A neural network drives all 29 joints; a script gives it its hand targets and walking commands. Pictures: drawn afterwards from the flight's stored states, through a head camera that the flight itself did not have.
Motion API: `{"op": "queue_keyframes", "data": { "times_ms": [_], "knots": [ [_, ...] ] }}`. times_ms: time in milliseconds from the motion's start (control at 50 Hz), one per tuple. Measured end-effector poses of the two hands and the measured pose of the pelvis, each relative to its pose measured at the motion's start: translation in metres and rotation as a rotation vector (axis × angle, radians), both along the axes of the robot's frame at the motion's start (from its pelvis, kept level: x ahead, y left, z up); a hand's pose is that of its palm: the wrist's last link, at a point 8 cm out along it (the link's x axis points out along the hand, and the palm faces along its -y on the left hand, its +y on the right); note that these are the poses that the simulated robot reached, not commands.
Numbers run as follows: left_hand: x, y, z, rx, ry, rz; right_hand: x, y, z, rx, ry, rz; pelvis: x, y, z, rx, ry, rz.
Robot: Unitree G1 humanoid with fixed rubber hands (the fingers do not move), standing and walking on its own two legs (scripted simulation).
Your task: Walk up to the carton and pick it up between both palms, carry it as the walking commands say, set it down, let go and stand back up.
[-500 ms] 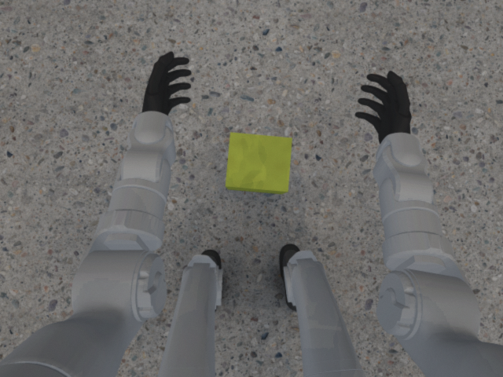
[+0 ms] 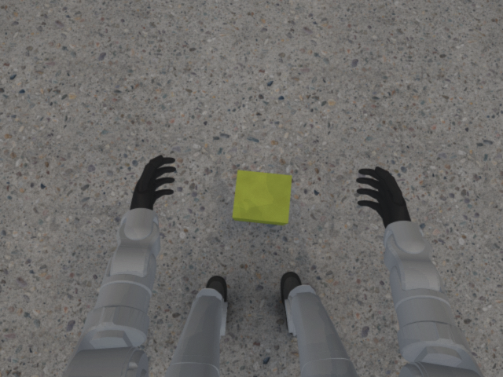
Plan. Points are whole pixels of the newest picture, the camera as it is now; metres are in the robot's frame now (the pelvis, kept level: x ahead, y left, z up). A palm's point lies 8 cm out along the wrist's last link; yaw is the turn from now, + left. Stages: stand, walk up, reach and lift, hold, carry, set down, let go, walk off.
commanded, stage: let go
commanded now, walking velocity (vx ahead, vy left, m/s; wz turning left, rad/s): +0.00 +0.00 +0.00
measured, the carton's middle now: (261, 199) +0.42 -0.03 -0.64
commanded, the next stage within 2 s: stand in 0.92 s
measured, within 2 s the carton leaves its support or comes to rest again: neither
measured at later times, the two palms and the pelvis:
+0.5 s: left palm (58, 306) +0.22 +0.25 -0.01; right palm (440, 306) +0.21 -0.22 -0.01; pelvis +0.05 +0.01 +0.06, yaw +0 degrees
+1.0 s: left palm (61, 319) +0.20 +0.25 -0.02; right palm (463, 306) +0.20 -0.25 -0.01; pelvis +0.05 +0.00 +0.06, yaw -1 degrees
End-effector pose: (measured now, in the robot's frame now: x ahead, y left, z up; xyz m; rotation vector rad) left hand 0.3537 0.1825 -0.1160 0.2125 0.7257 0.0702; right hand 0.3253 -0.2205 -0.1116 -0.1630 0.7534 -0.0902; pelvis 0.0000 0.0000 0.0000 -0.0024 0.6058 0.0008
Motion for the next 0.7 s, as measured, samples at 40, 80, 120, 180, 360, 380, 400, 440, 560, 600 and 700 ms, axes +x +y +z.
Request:
{"op": "queue_keyframes", "data": {
  "times_ms": [40, 80, 120, 180, 360, 380, 400, 440, 560, 600, 700],
  "knots": [
    [-0.014, 0.007, 0.014, -0.002, 0.008, -0.001, -0.016, -0.003, 0.015, 0.003, 0.011, 0.002, 0.005, 0.0, 0.009, 0.0, -0.043, 0.0],
    [-0.025, 0.013, 0.027, -0.006, 0.012, 0.0, -0.029, -0.006, 0.03, 0.005, 0.014, 0.003, 0.01, 0.0, 0.017, 0.0, -0.088, 0.0],
    [-0.036, 0.018, 0.039, -0.011, 0.014, 0.002, -0.04, -0.008, 0.043, 0.006, 0.015, 0.003, 0.014, 0.001, 0.024, 0.0, -0.135, 0.0],
    [-0.052, 0.025, 0.054, -0.02, 0.018, 0.003, -0.056, -0.009, 0.06, 0.004, 0.014, 0.002, 0.021, 0.002, 0.033, -0.001, -0.206, -0.001],
    [-0.108, 0.049, 0.086, -0.026, 0.046, 0.004, -0.1, 0.001, 0.092, 0.008, 0.027, -0.002, 0.041, 0.008, 0.055, -0.007, -0.406, -0.004],
    [-0.114, 0.052, 0.089, -0.023, 0.048, 0.005, -0.104, 0.002, 0.095, 0.007, 0.03, -0.002, 0.043, 0.009, 0.057, -0.008, -0.427, -0.003],
    [-0.119, 0.055, 0.092, -0.021, 0.049, 0.007, -0.108, 0.003, 0.097, 0.006, 0.032, -0.003, 0.045, 0.009, 0.058, -0.008, -0.447, -0.002],
    [-0.127, 0.06, 0.097, -0.019, 0.05, 0.011, -0.114, 0.004, 0.101, 0.004, 0.035, -0.004, 0.047, 0.011, 0.061, -0.009, -0.486, -0.001],
    [-0.142, 0.067, 0.108, -0.022, 0.061, 0.009, -0.119, 0.004, 0.107, 0.008, 0.035, 0.01, 0.05, 0.013, 0.064, -0.007, -0.581, 0.0],
    [-0.145, 0.066, 0.109, -0.025, 0.064, 0.006, -0.117, 0.004, 0.108, 0.009, 0.033, 0.019, 0.05, 0.014, 0.064, -0.006, -0.605, -0.001],
    [-0.146, 0.061, 0.112, -0.026, 0.071, -0.005, -0.113, 0.003, 0.11, 0.014, 0.029, 0.029, 0.05, 0.012, 0.063, -0.002, -0.644, -0.001]
  ]
}}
